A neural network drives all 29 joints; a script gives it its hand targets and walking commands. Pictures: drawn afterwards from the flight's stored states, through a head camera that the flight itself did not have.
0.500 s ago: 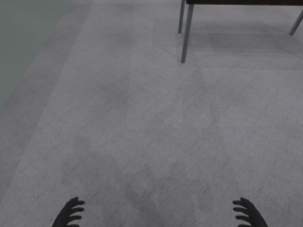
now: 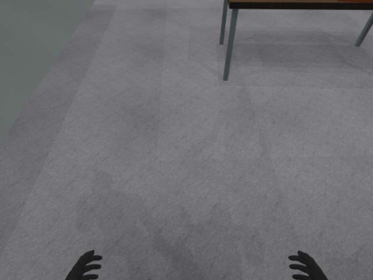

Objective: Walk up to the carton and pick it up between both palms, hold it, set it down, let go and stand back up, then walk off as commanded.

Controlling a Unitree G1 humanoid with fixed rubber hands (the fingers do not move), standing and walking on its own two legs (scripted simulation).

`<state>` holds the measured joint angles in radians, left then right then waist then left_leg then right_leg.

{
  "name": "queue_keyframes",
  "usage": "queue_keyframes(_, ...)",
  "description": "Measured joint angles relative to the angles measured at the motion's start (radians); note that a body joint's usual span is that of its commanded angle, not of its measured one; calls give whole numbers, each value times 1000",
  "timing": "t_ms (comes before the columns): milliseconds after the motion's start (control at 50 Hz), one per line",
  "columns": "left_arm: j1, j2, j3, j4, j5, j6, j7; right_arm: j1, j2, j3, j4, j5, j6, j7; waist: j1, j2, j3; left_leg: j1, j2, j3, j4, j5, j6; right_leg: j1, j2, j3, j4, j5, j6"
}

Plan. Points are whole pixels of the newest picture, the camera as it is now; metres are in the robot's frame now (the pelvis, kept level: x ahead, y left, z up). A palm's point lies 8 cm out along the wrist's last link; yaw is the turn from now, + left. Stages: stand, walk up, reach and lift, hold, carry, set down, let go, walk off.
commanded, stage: stand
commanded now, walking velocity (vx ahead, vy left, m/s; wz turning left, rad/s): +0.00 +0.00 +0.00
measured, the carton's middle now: out of the picture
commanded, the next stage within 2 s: walk up in 1.80 s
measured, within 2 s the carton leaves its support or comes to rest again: neither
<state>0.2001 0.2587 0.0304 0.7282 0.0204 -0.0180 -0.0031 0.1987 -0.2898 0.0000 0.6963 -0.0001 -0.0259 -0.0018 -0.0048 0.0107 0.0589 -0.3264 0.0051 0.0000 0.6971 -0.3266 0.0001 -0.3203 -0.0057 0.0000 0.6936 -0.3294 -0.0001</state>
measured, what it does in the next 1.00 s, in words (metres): stands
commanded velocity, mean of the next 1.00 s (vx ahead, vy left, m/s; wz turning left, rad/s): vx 0.00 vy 0.00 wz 0.00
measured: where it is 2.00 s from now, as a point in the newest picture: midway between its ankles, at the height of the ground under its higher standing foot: outside the picture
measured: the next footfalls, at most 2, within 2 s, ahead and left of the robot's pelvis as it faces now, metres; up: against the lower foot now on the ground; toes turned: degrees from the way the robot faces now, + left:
none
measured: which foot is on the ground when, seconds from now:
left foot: down 0.00-1.00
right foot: down 0.00-1.00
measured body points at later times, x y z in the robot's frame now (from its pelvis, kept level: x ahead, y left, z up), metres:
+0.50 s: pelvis -0.01 +0.00 +0.00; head +0.00 +0.00 +0.45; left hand +0.12 +0.26 -0.11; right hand +0.13 -0.27 -0.11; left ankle +0.03 +0.12 -0.72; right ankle +0.03 -0.12 -0.72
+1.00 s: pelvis -0.01 +0.00 +0.00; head -0.01 +0.00 +0.45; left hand +0.12 +0.26 -0.11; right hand +0.12 -0.27 -0.11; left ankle +0.03 +0.12 -0.72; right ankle +0.03 -0.12 -0.72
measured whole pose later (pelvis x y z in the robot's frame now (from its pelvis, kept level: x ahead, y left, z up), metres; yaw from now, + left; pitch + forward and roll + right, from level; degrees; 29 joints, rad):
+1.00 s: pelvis -0.01 +0.00 +0.00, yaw +0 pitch -3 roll +0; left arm 0.20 0.26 0.03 0.78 0.02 -0.02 -0.01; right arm 0.20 -0.30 0.00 0.75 0.00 -0.03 0.00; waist -0.01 0.01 0.06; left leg -0.33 0.01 0.00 0.70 -0.31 0.00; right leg -0.32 -0.01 0.00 0.69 -0.32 0.00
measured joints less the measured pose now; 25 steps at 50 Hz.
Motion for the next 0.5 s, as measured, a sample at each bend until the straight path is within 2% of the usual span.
queue_keyframes(500, 0, 1, 0, 36, -3, 0, -2, 0, -6, 0, 44, 0, 0, 0, 1, 2, 0, 0, 0, 0, 0, 9, 0, 0, 0, 0, 0, 9, 0)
